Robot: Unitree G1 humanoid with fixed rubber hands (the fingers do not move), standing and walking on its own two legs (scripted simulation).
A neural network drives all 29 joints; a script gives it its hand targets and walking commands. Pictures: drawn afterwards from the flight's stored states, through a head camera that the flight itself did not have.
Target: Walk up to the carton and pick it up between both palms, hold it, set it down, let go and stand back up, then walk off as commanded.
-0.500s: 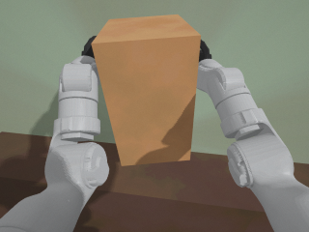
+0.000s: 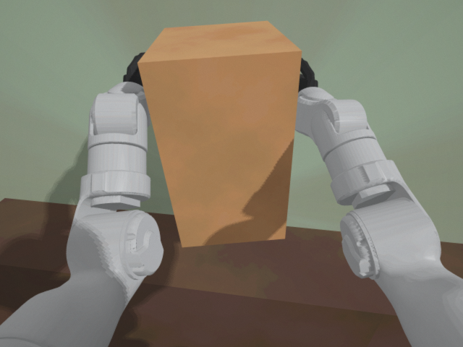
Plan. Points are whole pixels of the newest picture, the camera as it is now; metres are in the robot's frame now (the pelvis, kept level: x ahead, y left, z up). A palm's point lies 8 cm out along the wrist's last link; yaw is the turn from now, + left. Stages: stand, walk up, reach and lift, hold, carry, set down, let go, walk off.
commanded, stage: hold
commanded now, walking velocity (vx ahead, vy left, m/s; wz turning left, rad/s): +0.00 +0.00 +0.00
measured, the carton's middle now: (225, 133) +0.36 -0.01 +0.28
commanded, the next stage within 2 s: none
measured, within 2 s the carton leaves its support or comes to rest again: neither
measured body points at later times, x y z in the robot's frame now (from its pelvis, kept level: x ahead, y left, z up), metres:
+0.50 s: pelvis +0.00 +0.00 +0.00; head -0.09 +0.01 +0.44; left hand +0.39 +0.13 +0.33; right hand +0.38 -0.14 +0.33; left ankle +0.00 +0.15 -0.75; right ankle +0.03 -0.13 -0.75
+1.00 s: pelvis +0.00 +0.00 +0.00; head -0.09 +0.01 +0.44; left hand +0.39 +0.13 +0.33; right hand +0.38 -0.14 +0.33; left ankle +0.00 +0.15 -0.75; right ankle +0.03 -0.13 -0.75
